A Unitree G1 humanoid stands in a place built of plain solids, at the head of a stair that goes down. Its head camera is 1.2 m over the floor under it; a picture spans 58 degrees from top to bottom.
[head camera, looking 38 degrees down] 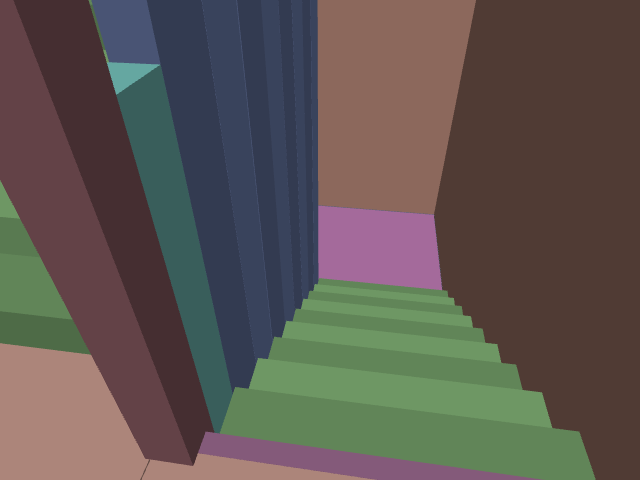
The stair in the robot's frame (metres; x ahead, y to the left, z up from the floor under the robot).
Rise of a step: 0.17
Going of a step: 0.26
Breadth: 1.17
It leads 8 degrees to the right of straight ahead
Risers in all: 10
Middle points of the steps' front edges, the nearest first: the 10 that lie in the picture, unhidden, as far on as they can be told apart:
0.56 -0.24 0.00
0.82 -0.27 -0.17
1.08 -0.31 -0.35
1.33 -0.35 -0.52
1.59 -0.39 -0.69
1.85 -0.42 -0.87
2.10 -0.46 -1.04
2.36 -0.50 -1.21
2.62 -0.53 -1.39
2.88 -0.57 -1.56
